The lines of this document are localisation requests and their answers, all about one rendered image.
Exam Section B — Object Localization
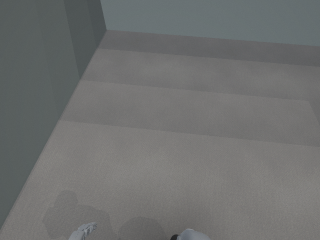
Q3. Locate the right robot thigh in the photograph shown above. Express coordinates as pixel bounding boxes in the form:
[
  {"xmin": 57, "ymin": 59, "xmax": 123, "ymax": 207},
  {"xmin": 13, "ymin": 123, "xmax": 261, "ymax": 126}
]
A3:
[{"xmin": 176, "ymin": 230, "xmax": 211, "ymax": 240}]

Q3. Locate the left robot hand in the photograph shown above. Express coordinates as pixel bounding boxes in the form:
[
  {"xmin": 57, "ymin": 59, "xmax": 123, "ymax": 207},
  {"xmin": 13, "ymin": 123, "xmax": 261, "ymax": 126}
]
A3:
[{"xmin": 68, "ymin": 222, "xmax": 97, "ymax": 240}]

